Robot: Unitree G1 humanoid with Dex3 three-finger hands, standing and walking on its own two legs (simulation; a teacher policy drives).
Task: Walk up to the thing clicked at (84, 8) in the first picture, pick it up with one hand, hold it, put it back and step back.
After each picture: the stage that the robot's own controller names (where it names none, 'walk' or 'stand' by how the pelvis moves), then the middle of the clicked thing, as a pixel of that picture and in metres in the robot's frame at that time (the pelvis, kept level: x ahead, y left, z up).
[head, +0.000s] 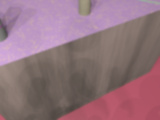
stand; (84, 3) +0.80 +0.01 +0.06
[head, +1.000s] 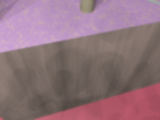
walk; out of the picture +0.73 +0.01 +0.09
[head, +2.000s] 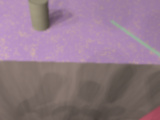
walk; (39, 13) +0.55 +0.19 +0.11
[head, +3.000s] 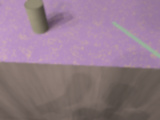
stand; (37, 17) +0.56 +0.21 +0.11
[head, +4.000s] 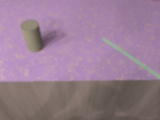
stand; (33, 36) +0.53 +0.22 +0.06
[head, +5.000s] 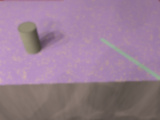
stand; (30, 38) +0.52 +0.22 +0.06
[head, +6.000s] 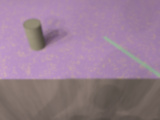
stand; (35, 35) +0.54 +0.21 +0.06
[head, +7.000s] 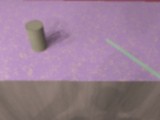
stand; (37, 36) +0.53 +0.21 +0.06
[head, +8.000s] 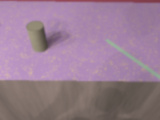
rise first; (37, 37) +0.54 +0.20 +0.06
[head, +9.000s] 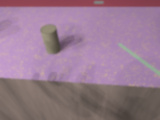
rise first; (51, 39) +0.54 +0.20 +0.07
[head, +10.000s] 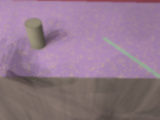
go down; (35, 34) +0.56 +0.19 +0.07
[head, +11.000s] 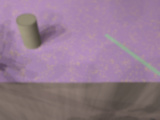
go down; (29, 32) +0.52 +0.19 +0.08
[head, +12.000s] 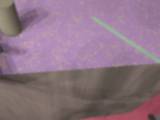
close in; (7, 17) +0.53 +0.21 +0.11
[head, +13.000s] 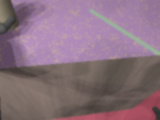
close; (3, 10) +0.55 +0.21 +0.12
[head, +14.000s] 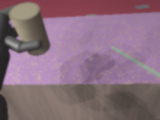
lift; (32, 31) +0.33 +0.14 +0.30
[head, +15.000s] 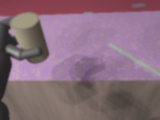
hold; (31, 39) +0.33 +0.15 +0.26
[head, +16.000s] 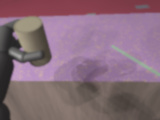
hold; (34, 43) +0.32 +0.14 +0.26
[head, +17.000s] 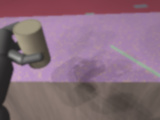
hold; (34, 45) +0.32 +0.14 +0.25
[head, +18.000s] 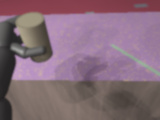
crouch; (36, 38) +0.33 +0.14 +0.26
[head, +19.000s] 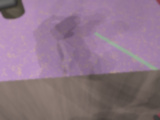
crouch; out of the picture +0.48 +0.18 +0.28
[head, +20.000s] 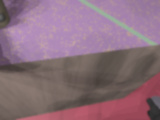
lower; out of the picture +0.53 +0.19 +0.13
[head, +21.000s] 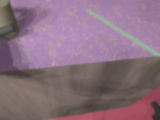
lower; (2, 18) +0.51 +0.19 +0.12
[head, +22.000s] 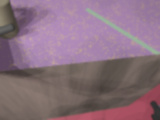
lower; (2, 17) +0.51 +0.19 +0.12
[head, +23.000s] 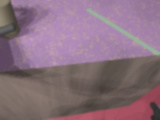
lower; (3, 17) +0.51 +0.19 +0.12
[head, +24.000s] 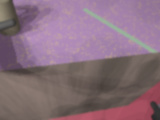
loosen; (4, 14) +0.52 +0.18 +0.13
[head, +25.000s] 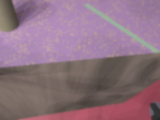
rise; (1, 9) +0.52 +0.18 +0.12
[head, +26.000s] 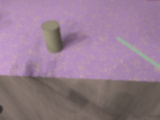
sink last; (52, 37) +0.51 +0.16 +0.09
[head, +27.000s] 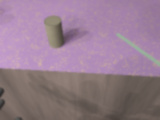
stand; (54, 32) +0.54 +0.16 +0.08
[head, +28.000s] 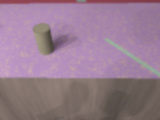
stand; (44, 39) +0.53 +0.17 +0.08
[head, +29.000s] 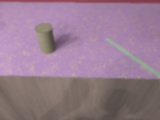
stand; (46, 39) +0.54 +0.18 +0.06
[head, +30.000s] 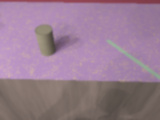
stand; (46, 41) +0.52 +0.17 +0.06
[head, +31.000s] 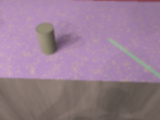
stand; (47, 39) +0.52 +0.16 +0.06
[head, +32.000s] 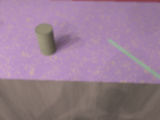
stand; (46, 40) +0.51 +0.17 +0.06
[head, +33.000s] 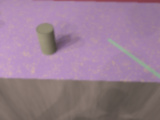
walk; (47, 39) +0.52 +0.16 +0.06
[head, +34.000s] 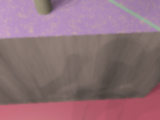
walk; out of the picture +0.65 +0.19 +0.09
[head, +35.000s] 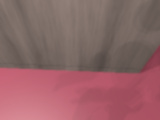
walk; out of the picture +0.93 +0.16 +0.10
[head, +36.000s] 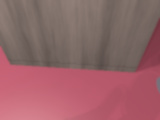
stand; out of the picture +1.17 +0.15 +0.08
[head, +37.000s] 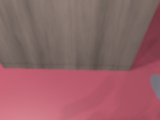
stand; out of the picture +1.15 +0.17 +0.06
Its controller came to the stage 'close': yes
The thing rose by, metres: 0.22
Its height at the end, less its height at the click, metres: +0.00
